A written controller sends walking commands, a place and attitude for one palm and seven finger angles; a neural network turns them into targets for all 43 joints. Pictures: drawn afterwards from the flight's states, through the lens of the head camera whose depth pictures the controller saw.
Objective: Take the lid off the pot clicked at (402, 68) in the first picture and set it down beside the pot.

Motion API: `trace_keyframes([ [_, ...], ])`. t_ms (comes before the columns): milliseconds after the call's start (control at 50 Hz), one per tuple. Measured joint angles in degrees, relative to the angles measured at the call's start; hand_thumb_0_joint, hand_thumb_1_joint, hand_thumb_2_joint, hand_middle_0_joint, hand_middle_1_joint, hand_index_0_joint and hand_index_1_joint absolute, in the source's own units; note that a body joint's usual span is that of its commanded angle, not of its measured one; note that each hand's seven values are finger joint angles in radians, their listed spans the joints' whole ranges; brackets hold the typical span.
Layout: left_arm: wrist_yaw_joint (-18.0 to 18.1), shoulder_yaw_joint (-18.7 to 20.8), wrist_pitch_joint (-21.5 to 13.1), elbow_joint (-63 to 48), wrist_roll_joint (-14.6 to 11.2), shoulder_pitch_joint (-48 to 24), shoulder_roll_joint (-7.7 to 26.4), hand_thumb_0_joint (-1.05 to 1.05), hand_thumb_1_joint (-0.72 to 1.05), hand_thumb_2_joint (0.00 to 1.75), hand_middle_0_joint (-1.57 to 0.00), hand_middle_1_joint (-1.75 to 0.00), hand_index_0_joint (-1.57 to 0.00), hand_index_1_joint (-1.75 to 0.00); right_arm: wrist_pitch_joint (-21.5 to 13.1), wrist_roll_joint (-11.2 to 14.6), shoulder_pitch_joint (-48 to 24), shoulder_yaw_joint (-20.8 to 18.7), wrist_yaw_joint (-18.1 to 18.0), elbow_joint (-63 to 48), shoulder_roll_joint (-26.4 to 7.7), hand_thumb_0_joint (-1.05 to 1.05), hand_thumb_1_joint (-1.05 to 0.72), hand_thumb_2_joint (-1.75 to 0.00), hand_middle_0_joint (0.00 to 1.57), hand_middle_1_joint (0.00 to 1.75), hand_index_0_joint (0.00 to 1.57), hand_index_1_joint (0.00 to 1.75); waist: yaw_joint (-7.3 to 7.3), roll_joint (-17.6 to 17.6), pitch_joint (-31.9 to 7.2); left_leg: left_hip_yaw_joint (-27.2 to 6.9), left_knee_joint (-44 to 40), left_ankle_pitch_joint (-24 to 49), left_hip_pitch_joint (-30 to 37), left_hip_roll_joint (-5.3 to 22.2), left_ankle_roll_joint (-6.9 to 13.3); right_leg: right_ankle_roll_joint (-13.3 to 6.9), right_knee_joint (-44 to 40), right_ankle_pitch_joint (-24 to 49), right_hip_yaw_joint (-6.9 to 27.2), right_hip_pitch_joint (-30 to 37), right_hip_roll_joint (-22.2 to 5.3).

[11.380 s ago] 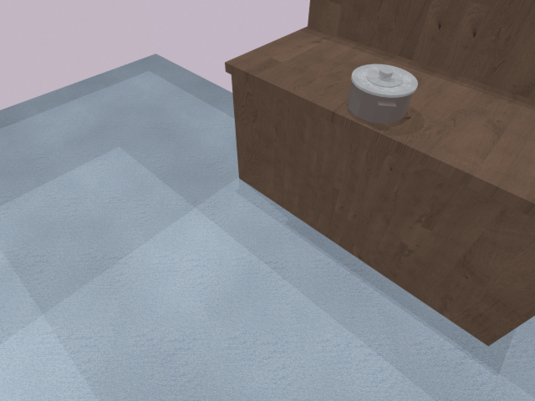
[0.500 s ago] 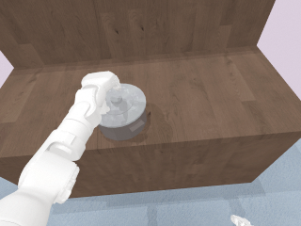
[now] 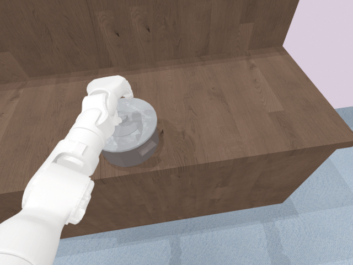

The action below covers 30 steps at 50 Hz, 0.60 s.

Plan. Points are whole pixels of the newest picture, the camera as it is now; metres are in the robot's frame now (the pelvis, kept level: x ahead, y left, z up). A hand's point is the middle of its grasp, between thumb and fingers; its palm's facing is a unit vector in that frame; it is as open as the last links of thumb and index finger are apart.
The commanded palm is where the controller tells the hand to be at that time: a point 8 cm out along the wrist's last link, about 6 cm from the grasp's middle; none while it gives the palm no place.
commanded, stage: move the open hand above the knob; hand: left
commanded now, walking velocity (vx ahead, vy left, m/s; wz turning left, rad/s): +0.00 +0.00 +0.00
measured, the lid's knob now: (120, 117) +0.51 +0.14 +0.02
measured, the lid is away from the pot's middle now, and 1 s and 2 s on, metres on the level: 0.00 0.00 0.00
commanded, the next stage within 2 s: lower the open fingers around the knob in 0.34 s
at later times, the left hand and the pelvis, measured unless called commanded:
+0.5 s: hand (113, 109) +0.47 +0.13 +0.09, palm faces -0.32 -0.07 -0.94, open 10.1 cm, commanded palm +0.47 +0.14 +0.15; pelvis +0.00 +0.00 +0.00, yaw +1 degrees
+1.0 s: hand (119, 117) +0.48 +0.13 +0.05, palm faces -0.37 -0.08 -0.93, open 10.1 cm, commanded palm +0.48 +0.14 +0.11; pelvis +0.01 +0.00 +0.00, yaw +0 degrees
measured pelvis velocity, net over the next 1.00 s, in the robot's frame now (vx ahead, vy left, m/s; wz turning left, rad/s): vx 0.01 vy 0.00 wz -0.01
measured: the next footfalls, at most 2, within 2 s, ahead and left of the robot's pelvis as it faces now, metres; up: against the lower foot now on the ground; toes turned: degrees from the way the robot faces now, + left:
none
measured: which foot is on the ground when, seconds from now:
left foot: down 0.00-1.00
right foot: down 0.00-1.00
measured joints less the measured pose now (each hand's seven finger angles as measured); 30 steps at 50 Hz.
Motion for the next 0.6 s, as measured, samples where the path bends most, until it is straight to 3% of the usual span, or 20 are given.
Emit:
trace_keyframes([
  [260, -0.5, -1.9, 0.0, 1.5, -0.7, -1.2, -1.2, 0.00, -0.25, 1.35, -0.83, -0.08, -0.83, -0.08, -0.4, 0.2, -3.7, 0.7, 0.0, -0.6, 0.7, 0.01, -0.91, -0.90, 0.20, 0.30, 0.20, 0.29, 1.22, -0.5, -0.5, -0.6, 0.8, -0.3, -0.5, -0.3, 0.1, 0.1, 0.8, -0.6, -0.6, -0.2, -0.4],
  [600, -0.4, -1.7, 0.2, 3.8, -0.2, -2.4, -1.2, 0.00, -0.25, 1.35, -0.83, -0.08, -0.83, -0.08, 0.4, 0.1, -2.7, 1.0, 0.1, -0.3, 0.9, 0.01, -0.90, -0.90, 0.20, 0.30, 0.20, 0.29, 0.43, -0.6, -0.6, -0.3, 1.4, -0.8, -1.8, -0.3, 0.3, 0.3, 1.0, -0.6, -0.2, -1.5, -0.4],
])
